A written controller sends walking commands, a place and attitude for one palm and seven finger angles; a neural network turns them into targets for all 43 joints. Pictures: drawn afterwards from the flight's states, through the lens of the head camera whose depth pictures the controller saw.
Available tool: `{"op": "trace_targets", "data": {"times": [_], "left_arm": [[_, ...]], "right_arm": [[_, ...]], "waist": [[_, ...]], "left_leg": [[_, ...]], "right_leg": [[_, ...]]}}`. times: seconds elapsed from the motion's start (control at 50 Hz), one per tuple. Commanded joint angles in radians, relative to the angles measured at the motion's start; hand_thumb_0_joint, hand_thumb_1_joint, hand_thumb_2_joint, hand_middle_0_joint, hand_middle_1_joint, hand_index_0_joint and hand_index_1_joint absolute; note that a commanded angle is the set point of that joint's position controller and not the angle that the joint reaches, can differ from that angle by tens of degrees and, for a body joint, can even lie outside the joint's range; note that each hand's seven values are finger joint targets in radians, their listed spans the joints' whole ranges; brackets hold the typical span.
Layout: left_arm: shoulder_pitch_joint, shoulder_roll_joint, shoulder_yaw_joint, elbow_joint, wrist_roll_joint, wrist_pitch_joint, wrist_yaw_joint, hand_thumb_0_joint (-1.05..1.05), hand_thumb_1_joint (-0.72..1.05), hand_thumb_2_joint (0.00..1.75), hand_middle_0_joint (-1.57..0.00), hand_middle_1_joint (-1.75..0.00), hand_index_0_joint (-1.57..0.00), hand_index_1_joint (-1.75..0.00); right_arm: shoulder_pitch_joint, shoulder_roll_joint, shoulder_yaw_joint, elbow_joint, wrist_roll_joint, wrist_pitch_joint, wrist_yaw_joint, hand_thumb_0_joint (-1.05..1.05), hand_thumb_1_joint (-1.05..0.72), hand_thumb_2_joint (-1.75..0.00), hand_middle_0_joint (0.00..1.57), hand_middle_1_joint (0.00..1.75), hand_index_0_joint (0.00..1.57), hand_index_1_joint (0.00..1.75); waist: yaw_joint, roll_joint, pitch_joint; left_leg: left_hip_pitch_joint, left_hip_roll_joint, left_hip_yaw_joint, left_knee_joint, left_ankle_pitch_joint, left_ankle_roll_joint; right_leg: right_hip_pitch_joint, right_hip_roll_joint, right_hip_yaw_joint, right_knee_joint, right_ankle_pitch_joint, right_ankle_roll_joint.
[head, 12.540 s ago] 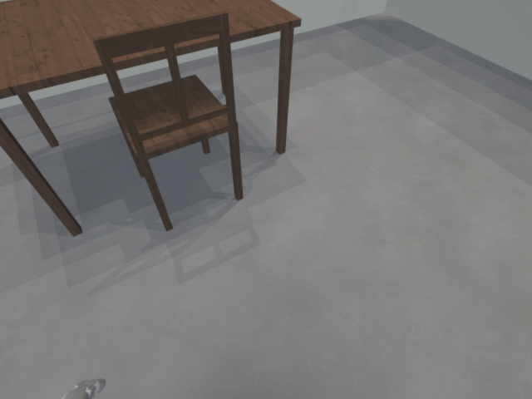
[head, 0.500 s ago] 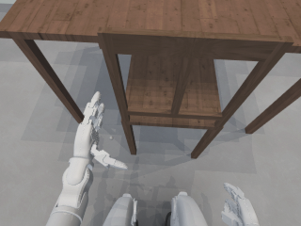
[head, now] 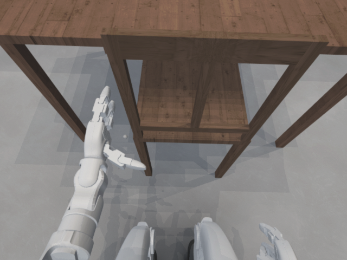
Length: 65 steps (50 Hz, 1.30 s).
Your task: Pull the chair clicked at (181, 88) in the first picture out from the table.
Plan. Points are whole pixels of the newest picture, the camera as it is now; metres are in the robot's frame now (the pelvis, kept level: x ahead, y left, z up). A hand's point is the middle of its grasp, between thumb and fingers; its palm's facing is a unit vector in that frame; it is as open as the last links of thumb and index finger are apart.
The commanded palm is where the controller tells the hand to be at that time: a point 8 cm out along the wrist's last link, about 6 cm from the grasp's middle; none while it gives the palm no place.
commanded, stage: push the fingers through the gap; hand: left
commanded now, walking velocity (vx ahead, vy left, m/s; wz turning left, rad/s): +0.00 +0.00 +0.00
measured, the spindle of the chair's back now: (200, 99) +0.49 -0.06 +0.02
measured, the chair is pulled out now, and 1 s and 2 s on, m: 0.00 0.00 0.00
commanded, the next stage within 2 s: hook a spindle and tug to test in 1.02 s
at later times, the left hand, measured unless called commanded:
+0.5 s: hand (125, 115) +0.44 +0.12 +0.02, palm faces -0.02 -1.00 -0.02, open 17.0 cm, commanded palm +0.42 +0.17 +0.02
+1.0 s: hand (128, 111) +0.45 +0.11 +0.02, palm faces -0.01 -1.00 -0.02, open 17.0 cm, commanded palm +0.43 +0.16 +0.02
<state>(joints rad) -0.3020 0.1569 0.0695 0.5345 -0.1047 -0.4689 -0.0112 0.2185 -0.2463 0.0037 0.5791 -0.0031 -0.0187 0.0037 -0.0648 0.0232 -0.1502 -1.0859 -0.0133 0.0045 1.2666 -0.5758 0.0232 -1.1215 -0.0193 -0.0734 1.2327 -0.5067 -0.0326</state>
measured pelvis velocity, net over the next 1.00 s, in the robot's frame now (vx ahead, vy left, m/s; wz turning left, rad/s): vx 0.00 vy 0.01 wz -0.02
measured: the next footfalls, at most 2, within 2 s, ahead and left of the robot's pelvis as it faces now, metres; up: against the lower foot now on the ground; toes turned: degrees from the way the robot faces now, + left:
none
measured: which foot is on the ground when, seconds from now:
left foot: down 0.00-1.00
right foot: down 0.00-1.00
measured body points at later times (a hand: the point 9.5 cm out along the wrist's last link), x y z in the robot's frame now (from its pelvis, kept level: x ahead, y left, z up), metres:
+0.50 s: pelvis +0.00 +0.01 +0.00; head +0.14 +0.01 +0.43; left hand +0.44 +0.17 +0.02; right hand +0.09 -0.25 -0.12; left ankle +0.01 +0.10 -0.62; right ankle +0.04 -0.10 -0.62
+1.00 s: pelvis +0.00 +0.01 +0.00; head +0.14 +0.01 +0.43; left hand +0.45 +0.17 +0.02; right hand +0.07 -0.25 -0.13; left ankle +0.01 +0.10 -0.62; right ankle +0.04 -0.10 -0.62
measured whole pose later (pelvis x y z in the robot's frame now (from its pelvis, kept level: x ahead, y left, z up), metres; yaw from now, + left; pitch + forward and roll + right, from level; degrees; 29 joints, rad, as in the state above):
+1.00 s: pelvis +0.00 +0.01 +0.00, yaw -1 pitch +25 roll -1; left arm -0.59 0.20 0.19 0.85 -0.07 -0.53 0.01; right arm 0.28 -0.24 0.00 0.61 -0.02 0.03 0.04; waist -0.12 0.03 -0.15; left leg -1.13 0.00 0.02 1.26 -0.57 0.04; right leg -1.17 -0.01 -0.06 1.21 -0.49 -0.02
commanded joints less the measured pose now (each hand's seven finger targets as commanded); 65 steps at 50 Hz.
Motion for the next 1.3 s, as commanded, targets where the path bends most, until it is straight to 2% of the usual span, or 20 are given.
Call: {"op": "trace_targets", "data": {"times": [0.0,0.08,0.18,0.24,0.36,0.48,0.56,0.6,0.62,0.66,0.68,0.76,0.82,0.9,0.98,1.04,1.1,1.14,1.22,1.28], "left_arm": [[-0.322,0.105,0.037,-0.161,-0.009,-0.078,-0.007,0.00,-0.50,0.30,-0.06,-0.08,-0.06,-0.08],[-0.410,0.124,0.055,-0.111,-0.011,-0.083,-0.014,0.00,-0.50,0.30,-0.06,-0.08,-0.06,-0.08],[-0.446,0.139,0.086,-0.060,-0.012,-0.092,-0.014,0.00,-0.50,0.30,-0.06,-0.08,-0.06,-0.08],[-0.459,0.166,0.115,-0.004,-0.007,-0.093,-0.017,0.00,-0.50,0.30,-0.06,-0.08,-0.06,-0.08],[-0.565,0.157,0.110,0.042,0.003,-0.108,-0.012,0.00,-0.50,0.30,-0.06,-0.08,-0.06,-0.08],[-0.611,0.162,0.117,0.053,0.014,-0.121,-0.007,0.00,-0.50,0.30,-0.06,-0.08,-0.06,-0.08],[-0.644,0.175,0.134,0.130,0.025,-0.113,0.005,0.00,-0.50,0.30,-0.06,-0.08,-0.06,-0.08],[-0.709,0.142,0.110,0.150,0.031,-0.116,0.013,0.00,-0.50,0.30,-0.06,-0.08,-0.06,-0.08],[-0.719,0.165,0.131,0.142,0.033,-0.122,0.019,0.00,-0.50,0.30,-0.06,-0.08,-0.06,-0.08],[-0.658,0.201,0.174,0.141,0.034,-0.129,0.027,0.00,-0.50,0.30,-0.06,-0.08,-0.06,-0.08],[-0.660,0.171,0.144,0.135,0.033,-0.128,0.024,0.00,-0.50,0.30,-0.06,-0.08,-0.06,-0.08],[-0.606,0.183,0.160,0.142,0.041,-0.124,0.024,0.00,-0.50,0.30,-0.06,-0.08,-0.06,-0.08],[-0.635,0.181,0.153,0.124,0.035,-0.123,0.024,0.00,-0.50,0.30,-0.06,-0.08,-0.06,-0.08],[-0.658,0.166,0.133,0.063,0.032,-0.144,0.025,0.00,-0.50,0.30,-0.06,-0.08,-0.06,-0.08],[-0.665,0.144,0.108,0.121,0.039,-0.137,0.022,0.00,-0.50,0.30,-0.06,-0.08,-0.06,-0.08],[-0.664,0.166,0.126,0.104,0.041,-0.143,0.027,0.00,-0.50,0.30,-0.06,-0.08,-0.06,-0.08],[-0.655,0.144,0.115,0.130,0.037,-0.135,0.028,0.00,-0.50,0.30,-0.06,-0.08,-0.06,-0.08],[-0.648,0.180,0.143,0.134,0.041,-0.136,0.031,0.00,-0.50,0.30,-0.10,-0.19,-0.10,-0.19],[-0.687,0.173,0.134,0.153,0.044,-0.136,0.031,0.00,-0.50,0.30,-0.17,-0.41,-0.17,-0.41],[-0.687,0.160,0.122,0.129,0.043,-0.144,0.028,0.00,-0.50,0.30,-0.22,-0.57,-0.22,-0.57]], "right_arm": [[0.047,-0.140,-0.055,-0.091,0.002,-0.034,-0.008,0.00,-0.90,-0.90,0.20,0.30,0.20,0.30],[0.058,-0.145,-0.055,-0.079,0.002,-0.033,-0.011,0.00,-0.90,-0.90,0.20,0.30,0.20,0.30],[0.081,-0.148,-0.058,-0.069,-0.003,-0.031,-0.007,0.00,-0.90,-0.90,0.20,0.30,0.20,0.30],[0.096,-0.152,-0.058,-0.065,-0.003,-0.025,-0.005,0.00,-0.90,-0.90,0.20,0.30,0.20,0.30],[0.116,-0.152,-0.059,-0.052,-0.008,-0.018,0.001,0.00,-0.90,-0.90,0.20,0.30,0.20,0.30],[0.141,-0.155,-0.063,-0.043,-0.014,-0.007,0.010,0.00,-0.90,-0.90,0.20,0.30,0.20,0.30],[0.154,-0.161,-0.061,-0.034,-0.016,0.006,0.014,0.00,-0.90,-0.90,0.20,0.30,0.20,0.30],[0.156,-0.157,-0.062,-0.028,-0.019,0.009,0.016,0.00,-0.90,-0.90,0.20,0.30,0.20,0.30],[0.162,-0.160,-0.063,-0.027,-0.021,0.009,0.017,0.00,-0.90,-0.90,0.20,0.30,0.20,0.30],[0.167,-0.162,-0.064,-0.038,-0.024,0.014,0.021,0.00,-0.90,-0.90,0.20,0.30,0.20,0.30],[0.163,-0.156,-0.063,-0.040,-0.024,0.017,0.024,0.00,-0.90,-0.90,0.20,0.30,0.20,0.30],[0.169,-0.153,-0.063,-0.054,-0.022,0.029,0.030,0.00,-0.90,-0.90,0.20,0.30,0.20,0.30],[0.167,-0.154,-0.063,-0.050,-0.020,0.034,0.028,0.00,-0.90,-0.90,0.20,0.30,0.20,0.30],[0.163,-0.150,-0.066,-0.049,-0.022,0.028,0.026,0.00,-0.90,-0.90,0.20,0.30,0.20,0.30],[0.164,-0.155,-0.065,-0.035,-0.021,0.030,0.024,0.00,-0.90,-0.90,0.20,0.30,0.20,0.30],[0.161,-0.157,-0.068,-0.039,-0.021,0.031,0.023,0.00,-0.90,-0.90,0.20,0.30,0.20,0.30],[0.155,-0.152,-0.066,-0.039,-0.021,0.033,0.027,0.00,-0.90,-0.90,0.20,0.30,0.20,0.30],[0.155,-0.155,-0.064,-0.044,-0.021,0.035,0.023,0.00,-0.90,-0.90,0.20,0.30,0.20,0.30],[0.148,-0.153,-0.062,-0.044,-0.020,0.036,0.023,0.00,-0.90,-0.90,0.20,0.30,0.20,0.30],[0.146,-0.150,-0.062,-0.052,-0.021,0.033,0.023,0.00,-0.90,-0.90,0.20,0.30,0.20,0.30]], "waist": [[-0.028,-0.009,-0.419],[-0.045,-0.012,-0.425],[-0.041,-0.002,-0.473],[-0.040,-0.016,-0.459],[-0.066,0.004,-0.467],[-0.062,0.057,-0.519],[-0.075,0.019,-0.476],[-0.094,0.027,-0.465],[-0.084,0.036,-0.485],[-0.059,0.049,-0.532],[-0.069,0.048,-0.528],[-0.056,0.015,-0.522],[-0.072,0.005,-0.489],[-0.069,0.040,-0.526],[-0.087,0.026,-0.471],[-0.073,0.056,-0.497],[-0.080,0.023,-0.491],[-0.072,0.015,-0.490],[-0.085,0.004,-0.466],[-0.077,0.038,-0.507]], "left_leg": [[0.165,-0.001,-0.032,-0.161,0.278,-0.004],[0.155,0.000,-0.032,-0.159,0.266,-0.002],[0.165,0.000,-0.031,-0.154,0.316,-0.003],[0.143,-0.001,-0.031,-0.155,0.311,-0.003],[0.175,0.005,-0.038,-0.153,0.328,-0.004],[0.247,0.014,-0.054,-0.154,0.413,-0.017],[0.213,0.015,-0.059,-0.156,0.381,-0.015],[0.211,0.015,-0.059,-0.151,0.348,-0.013],[0.217,0.014,-0.062,-0.154,0.355,-0.015],[0.245,0.014,-0.059,-0.156,0.402,-0.019],[0.250,0.015,-0.057,-0.154,0.422,-0.020],[0.200,0.011,-0.045,-0.158,0.399,-0.012],[0.188,0.013,-0.041,-0.159,0.373,-0.009],[0.237,0.015,-0.046,-0.157,0.397,-0.013],[0.219,0.017,-0.054,-0.157,0.370,-0.012],[0.245,0.014,-0.055,-0.159,0.378,-0.016],[0.213,0.011,-0.047,-0.153,0.364,-0.010],[0.194,0.009,-0.045,-0.153,0.353,-0.008],[0.163,0.006,-0.040,-0.150,0.308,-0.004],[0.199,0.006,-0.039,-0.149,0.339,-0.007]], "right_leg": [[0.332,0.002,0.069,-0.167,0.269,0.007],[0.323,0.003,0.070,-0.170,0.257,0.008],[0.339,0.006,0.067,-0.154,0.307,0.008],[0.347,0.009,0.068,-0.155,0.308,0.007],[0.299,0.013,0.059,-0.151,0.303,0.009],[0.272,0.018,0.045,-0.131,0.339,0.003],[0.247,0.021,0.041,-0.134,0.307,0.005],[0.217,0.020,0.041,-0.139,0.275,0.008],[0.226,0.020,0.040,-0.134,0.275,0.005],[0.250,0.023,0.040,-0.129,0.310,0.002],[0.253,0.023,0.041,-0.130,0.330,0.003],[0.307,0.024,0.050,-0.135,0.348,0.004],[0.299,0.023,0.053,-0.147,0.337,0.007],[0.292,0.022,0.053,-0.143,0.344,0.006],[0.250,0.023,0.045,-0.144,0.310,0.007],[0.248,0.022,0.044,-0.141,0.304,0.002],[0.271,0.022,0.050,-0.147,0.315,0.007],[0.284,0.023,0.053,-0.143,0.314,0.005],[0.280,0.022,0.061,-0.155,0.285,0.008],[0.283,0.020,0.060,-0.147,0.307,0.006]]}}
